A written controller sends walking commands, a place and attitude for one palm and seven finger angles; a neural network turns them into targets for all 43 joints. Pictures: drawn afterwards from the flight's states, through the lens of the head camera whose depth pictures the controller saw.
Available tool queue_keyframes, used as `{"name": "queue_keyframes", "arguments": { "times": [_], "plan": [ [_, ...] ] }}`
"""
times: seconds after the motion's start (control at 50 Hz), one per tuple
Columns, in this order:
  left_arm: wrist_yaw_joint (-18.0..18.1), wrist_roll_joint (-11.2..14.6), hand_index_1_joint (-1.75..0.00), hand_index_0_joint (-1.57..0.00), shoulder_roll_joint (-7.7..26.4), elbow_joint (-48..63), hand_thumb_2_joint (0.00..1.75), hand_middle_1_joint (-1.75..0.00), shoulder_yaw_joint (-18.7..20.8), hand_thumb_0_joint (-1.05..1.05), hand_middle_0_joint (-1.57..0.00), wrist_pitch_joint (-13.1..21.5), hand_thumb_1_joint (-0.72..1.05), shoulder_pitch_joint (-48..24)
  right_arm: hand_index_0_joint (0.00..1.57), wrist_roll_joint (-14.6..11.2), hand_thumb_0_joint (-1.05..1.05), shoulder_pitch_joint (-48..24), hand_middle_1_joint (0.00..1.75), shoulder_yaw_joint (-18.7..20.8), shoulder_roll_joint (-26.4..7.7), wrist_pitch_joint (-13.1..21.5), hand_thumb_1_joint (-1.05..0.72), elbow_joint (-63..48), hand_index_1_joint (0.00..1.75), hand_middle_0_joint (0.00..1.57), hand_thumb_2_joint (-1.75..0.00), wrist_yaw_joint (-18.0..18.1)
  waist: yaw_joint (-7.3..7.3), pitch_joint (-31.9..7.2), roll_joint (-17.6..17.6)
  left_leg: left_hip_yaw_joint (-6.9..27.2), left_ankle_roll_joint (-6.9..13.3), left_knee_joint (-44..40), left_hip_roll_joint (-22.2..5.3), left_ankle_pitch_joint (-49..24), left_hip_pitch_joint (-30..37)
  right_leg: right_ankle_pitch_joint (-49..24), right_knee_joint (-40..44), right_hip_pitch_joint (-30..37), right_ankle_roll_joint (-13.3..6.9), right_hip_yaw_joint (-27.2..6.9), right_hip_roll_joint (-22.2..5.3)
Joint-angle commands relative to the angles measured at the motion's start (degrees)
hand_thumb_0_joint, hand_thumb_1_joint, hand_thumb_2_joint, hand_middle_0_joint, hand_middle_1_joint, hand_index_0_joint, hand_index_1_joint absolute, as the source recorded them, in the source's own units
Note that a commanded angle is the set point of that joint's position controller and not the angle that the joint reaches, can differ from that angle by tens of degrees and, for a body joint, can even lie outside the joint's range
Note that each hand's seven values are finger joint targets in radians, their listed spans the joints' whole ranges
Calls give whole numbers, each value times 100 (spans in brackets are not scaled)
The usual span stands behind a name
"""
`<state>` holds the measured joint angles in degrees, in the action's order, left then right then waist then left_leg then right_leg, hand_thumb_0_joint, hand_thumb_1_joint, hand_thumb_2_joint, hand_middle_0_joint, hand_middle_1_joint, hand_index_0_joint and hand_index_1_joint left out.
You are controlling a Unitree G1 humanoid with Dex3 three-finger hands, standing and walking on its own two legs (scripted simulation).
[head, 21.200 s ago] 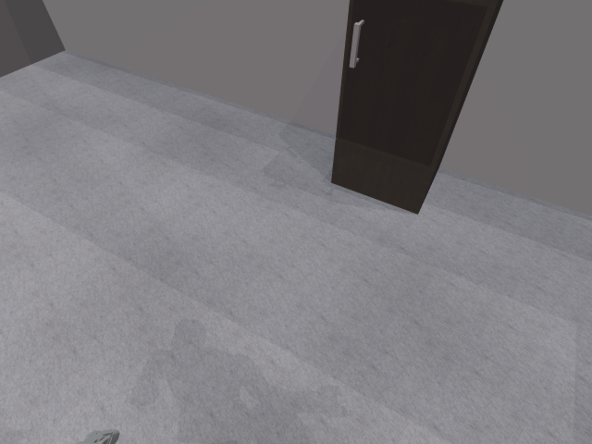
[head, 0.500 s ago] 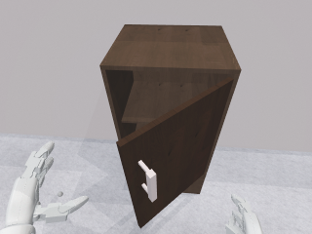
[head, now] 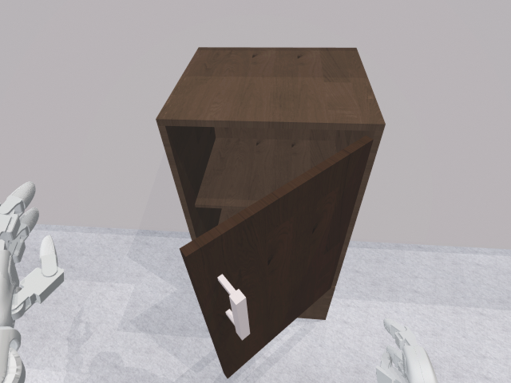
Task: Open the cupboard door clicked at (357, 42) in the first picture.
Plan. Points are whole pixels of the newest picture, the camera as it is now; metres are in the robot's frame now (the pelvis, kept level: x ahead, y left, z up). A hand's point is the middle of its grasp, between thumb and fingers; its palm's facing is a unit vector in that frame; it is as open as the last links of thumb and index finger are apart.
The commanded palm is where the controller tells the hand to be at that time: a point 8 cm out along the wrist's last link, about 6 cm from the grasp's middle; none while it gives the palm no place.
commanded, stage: draw the hand back to the body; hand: left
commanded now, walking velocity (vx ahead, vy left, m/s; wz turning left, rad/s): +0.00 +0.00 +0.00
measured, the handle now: (233, 308) +0.26 +0.08 -0.05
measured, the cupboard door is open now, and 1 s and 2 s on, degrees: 44 44 44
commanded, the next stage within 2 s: step back with the hand held close in 0.22 s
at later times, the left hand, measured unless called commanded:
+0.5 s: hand (64, 271) +0.19 +0.26 +0.16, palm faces +0.42 -0.79 -0.45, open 7.4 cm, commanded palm +0.13 +0.29 +0.17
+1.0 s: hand out of the picture +0.09 +0.29 +0.16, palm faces +0.43 -0.74 -0.51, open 7.4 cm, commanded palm +0.03 +0.33 +0.17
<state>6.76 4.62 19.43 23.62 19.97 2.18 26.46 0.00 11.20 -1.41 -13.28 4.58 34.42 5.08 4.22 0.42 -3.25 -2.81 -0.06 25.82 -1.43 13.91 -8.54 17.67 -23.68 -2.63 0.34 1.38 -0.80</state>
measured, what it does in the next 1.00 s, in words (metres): shifts its weight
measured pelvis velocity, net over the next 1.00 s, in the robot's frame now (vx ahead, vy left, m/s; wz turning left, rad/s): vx -0.10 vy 0.02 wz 0.03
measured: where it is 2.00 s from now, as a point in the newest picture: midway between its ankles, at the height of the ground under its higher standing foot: outside the picture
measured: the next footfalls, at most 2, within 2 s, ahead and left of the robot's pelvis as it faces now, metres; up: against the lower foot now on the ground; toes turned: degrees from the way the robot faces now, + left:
right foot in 1.50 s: -0.25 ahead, -0.09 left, +0.00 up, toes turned -3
left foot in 1.60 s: -0.09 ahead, +0.10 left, +0.00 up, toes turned -2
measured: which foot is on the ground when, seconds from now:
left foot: down 0.00-1.00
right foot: down 0.00-1.00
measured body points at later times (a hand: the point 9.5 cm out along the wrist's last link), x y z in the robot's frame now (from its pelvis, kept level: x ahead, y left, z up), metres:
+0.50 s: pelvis -0.01 -0.01 +0.00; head -0.01 -0.02 +0.45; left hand +0.16 +0.30 +0.18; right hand +0.18 -0.24 -0.08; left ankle +0.00 +0.12 -0.74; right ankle -0.05 -0.12 -0.74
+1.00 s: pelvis -0.10 +0.02 -0.01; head -0.08 +0.02 +0.44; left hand +0.06 +0.33 +0.19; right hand +0.07 -0.21 -0.09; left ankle +0.00 +0.12 -0.74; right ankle -0.07 -0.11 -0.74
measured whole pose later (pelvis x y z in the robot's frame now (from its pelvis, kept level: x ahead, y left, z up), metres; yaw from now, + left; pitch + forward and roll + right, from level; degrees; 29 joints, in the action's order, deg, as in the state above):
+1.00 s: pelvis -0.10 +0.02 -0.01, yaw +2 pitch -2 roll -2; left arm 8.3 1.5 24.4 29.8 25.5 10.9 30.9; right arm -0.2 12.2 0.5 -11.9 2.4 30.8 5.2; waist -0.4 3.9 -1.4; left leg -2.2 2.7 31.5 -1.0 7.7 -23.2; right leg 15.5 -32.7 -15.8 1.2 -1.3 1.4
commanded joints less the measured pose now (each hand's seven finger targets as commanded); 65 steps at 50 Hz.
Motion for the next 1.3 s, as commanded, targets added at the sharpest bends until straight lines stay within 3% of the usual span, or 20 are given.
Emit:
{"name": "queue_keyframes", "arguments": {
  "times": [0.0,0.3,0.32,0.34,0.36,0.42,0.6,0.7,0.8,0.9,0.96,1.0,1.02,1.06,1.08,1.14,1.18,1.22,1.24,1.28],
  "plan": [
    [53,-34,-30,-20,1194,1305,90,-30,664,0,-20,407,90,-449,20,11,0,-764,30,242,-572,315,-90,-936,30,20,-90,58,9,-512,32,10,158,-246,23,-1445,667,-1911,428,-429,-64,25,81],
    [8,-13,-30,-20,1120,1074,90,-30,626,0,-20,477,90,-424,20,23,0,-812,30,285,-537,343,-90,-827,30,20,-90,75,5,-362,147,-75,173,-291,45,-1488,800,-2077,624,-430,-17,-19,91],
    [14,-20,-30,-20,1172,1269,90,-30,580,0,-20,490,90,-836,20,12,0,-857,30,268,-536,351,-90,-819,30,20,-90,82,-31,-371,48,-82,181,-277,62,-1452,840,-2058,660,-480,-8,-42,83],
    [67,-98,-30,-20,1819,1530,90,-30,1222,0,-20,718,90,-1244,20,13,0,-771,30,267,-619,219,-90,-967,30,20,-90,65,-309,93,335,-43,217,21,-48,-1200,516,-2611,942,-1118,22,-457,-203],
    [25,-100,-30,-20,1506,990,90,-30,1020,0,-20,732,90,-635,20,35,0,-791,30,292,-586,102,-90,-839,30,20,-90,65,-334,-54,644,3,212,127,-21,-1210,470,-2982,865,-993,26,-385,-312],
    [-1,-124,-30,-20,1258,1087,90,-30,835,0,-20,759,90,-12,20,22,0,-800,30,359,-615,-120,-90,-994,30,20,-90,35,-335,-563,183,-84,189,65,-79,-1864,558,-3539,491,-694,65,-280,-321],
    [141,-75,-30,-20,1547,1472,90,-30,1181,0,-20,775,90,551,20,-30,0,-800,30,424,-588,-402,-90,-1274,30,20,-90,70,-324,-954,146,1,139,-119,-301,-2368,306,-2942,97,-624,58,-184,-122],
    [206,-95,-30,-20,1521,1672,90,-30,1156,0,-20,860,90,593,20,-45,0,-753,30,444,-623,-359,-90,-1337,30,20,-90,65,-344,-833,-82,117,154,-289,-341,-1589,-221,-2177,-8,-630,69,-215,-37],
    [264,-156,-30,-20,1456,1764,90,-30,1160,0,-20,1031,90,552,20,-52,0,-699,30,449,-667,-201,-90,-1341,30,20,-90,56,-394,-433,-245,347,241,-666,-433,422,-1208,-1043,-99,-580,66,-295,51],
    [309,-312,-30,-20,1368,1784,90,-30,1297,0,-20,1248,90,401,20,-21,0,-650,30,478,-738,58,-90,-1315,30,20,-90,70,-354,-282,-827,1038,522,-1455,-914,2519,-2861,-333,-1183,273,134,-103,399],
    [297,-340,-30,-20,1399,1779,90,-30,1398,0,-20,1329,90,376,20,-11,0,-615,30,516,-713,196,-90,-1260,30,20,-90,48,-351,-307,-824,1170,619,-1313,-1023,2738,-3204,-321,-1476,347,64,-192,477],
    [275,-257,-30,-20,1370,1818,90,-30,1326,0,-20,1367,90,417,20,-2,0,-552,30,500,-620,269,-90,-1192,30,20,-90,24,-404,-278,-301,821,403,-684,-617,2104,-2510,-88,-670,-469,-98,-600,267],
    [280,-213,-30,-20,1404,1913,90,-30,1307,0,-20,1374,90,411,20,-5,0,-452,30,522,-595,296,-90,-1135,30,20,-90,0,-432,-381,295,530,225,-97,-301,1716,-1888,384,-40,-1139,-218,-998,0],
    [347,-193,-30,-20,1380,1927,90,-30,1106,0,-20,1341,90,291,20,10,0,-340,30,555,-564,274,-90,-904,30,20,-90,-42,-486,-394,1154,132,-72,1830,181,739,-457,1153,1067,-2930,-687,-2033,-986],
    [411,-219,-30,-20,1375,1888,90,-30,1058,0,-20,1298,90,165,20,49,0,-295,30,553,-547,254,-90,-755,30,20,-90,-65,-507,-484,1277,162,-86,2295,211,605,-258,752,1097,-3099,-846,-2157,-1265],
    [462,-248,-30,-20,1456,1795,90,-30,1021,0,-20,1214,90,-254,20,50,0,-473,30,429,-485,214,-90,-740,30,20,-90,-6,-563,-104,968,331,9,596,65,379,-376,-112,359,-2723,-390,-1280,-726],
    [466,-290,-30,-20,1578,1914,90,-30,1157,0,-20,1304,90,-418,20,60,0,-697,30,465,-716,245,-90,-847,30,20,-90,100,-452,80,-407,1324,344,-777,-757,522,-1339,-173,-592,-1952,43,-603,147],
    [399,-324,-30,-20,1462,1757,90,-30,1393,0,-20,1391,90,-60,20,98,0,-651,30,504,-654,320,-90,-864,30,20,-90,82,-433,-550,-1217,2463,880,-2102,-1763,2980,-2972,320,-2884,-176,134,-316,653],
    [384,-324,-30,-20,1490,1814,90,-30,1457,0,-20,1394,90,-87,20,132,0,-589,30,554,-600,352,-90,-866,30,20,-90,46,-439,-558,-1057,2584,1056,-2035,-1867,2650,-2962,468,-3501,-389,94,-473,629],
    [376,-272,-30,-20,1454,1948,90,-30,1408,0,-20,1420,90,104,20,131,0,-628,30,586,-559,416,-90,-829,30,20,-90,-69,-405,-664,-563,2095,1075,-1395,-1723,1500,-2127,747,-3412,-1063,22,-579,505]
  ]
}}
